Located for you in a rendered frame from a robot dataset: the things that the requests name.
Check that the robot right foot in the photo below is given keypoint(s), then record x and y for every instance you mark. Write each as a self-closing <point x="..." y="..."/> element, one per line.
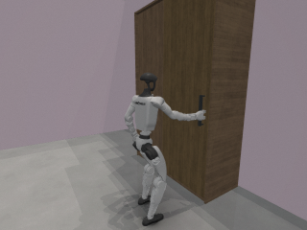
<point x="156" y="218"/>

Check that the left robot forearm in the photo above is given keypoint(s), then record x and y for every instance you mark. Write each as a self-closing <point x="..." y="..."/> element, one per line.
<point x="131" y="128"/>

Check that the right robot forearm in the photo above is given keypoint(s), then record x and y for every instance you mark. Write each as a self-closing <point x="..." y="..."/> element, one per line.
<point x="185" y="117"/>

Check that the robot right hand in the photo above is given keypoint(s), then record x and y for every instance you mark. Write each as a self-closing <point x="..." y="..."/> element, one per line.
<point x="200" y="115"/>

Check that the robot right upper arm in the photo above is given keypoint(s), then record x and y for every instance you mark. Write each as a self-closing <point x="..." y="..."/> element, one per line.
<point x="159" y="102"/>

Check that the robot left upper arm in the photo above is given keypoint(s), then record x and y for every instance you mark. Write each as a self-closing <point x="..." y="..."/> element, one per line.
<point x="128" y="116"/>

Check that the humanoid robot torso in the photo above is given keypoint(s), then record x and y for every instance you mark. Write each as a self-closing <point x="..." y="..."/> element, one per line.
<point x="145" y="116"/>

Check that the wardrobe door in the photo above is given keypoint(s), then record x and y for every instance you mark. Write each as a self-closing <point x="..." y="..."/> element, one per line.
<point x="188" y="41"/>
<point x="151" y="59"/>

